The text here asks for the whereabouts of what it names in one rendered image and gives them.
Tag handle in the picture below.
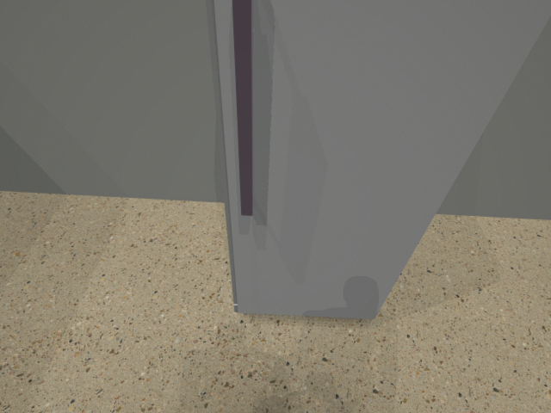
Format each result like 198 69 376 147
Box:
232 0 253 216

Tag fridge door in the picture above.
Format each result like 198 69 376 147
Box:
214 0 551 319

